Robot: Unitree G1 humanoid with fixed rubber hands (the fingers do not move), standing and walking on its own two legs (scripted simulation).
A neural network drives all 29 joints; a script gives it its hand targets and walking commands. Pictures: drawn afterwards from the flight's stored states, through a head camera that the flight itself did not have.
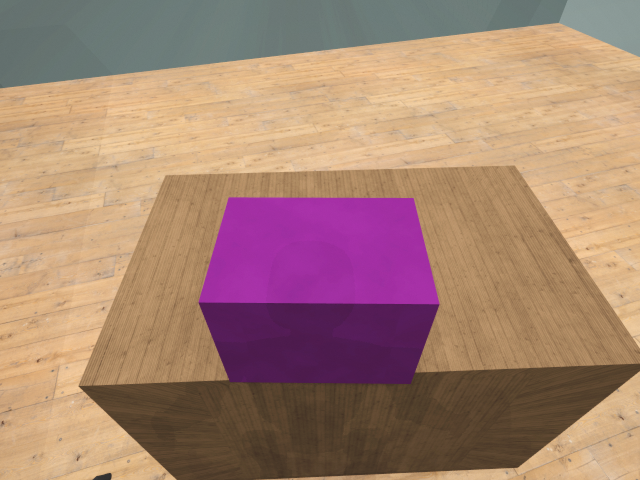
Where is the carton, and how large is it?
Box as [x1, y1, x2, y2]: [198, 197, 439, 383]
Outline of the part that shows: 229,197 198,302 229,380 266,382 410,383 439,304 413,198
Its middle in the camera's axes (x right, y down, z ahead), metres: +0.00 +0.08 +0.63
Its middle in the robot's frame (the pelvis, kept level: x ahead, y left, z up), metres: +0.43 +0.03 -0.03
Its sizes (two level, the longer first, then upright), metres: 0.300 0.208 0.225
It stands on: a pedestal, 0.63 m high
